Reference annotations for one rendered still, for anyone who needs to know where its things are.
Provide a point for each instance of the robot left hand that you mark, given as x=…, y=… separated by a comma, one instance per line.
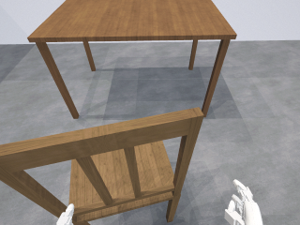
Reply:
x=66, y=217

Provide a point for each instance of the robot right hand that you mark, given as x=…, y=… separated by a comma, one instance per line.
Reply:
x=248, y=211

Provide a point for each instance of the table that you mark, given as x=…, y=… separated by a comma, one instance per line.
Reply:
x=134, y=20

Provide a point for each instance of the chair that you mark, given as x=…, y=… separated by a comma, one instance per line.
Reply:
x=115, y=168

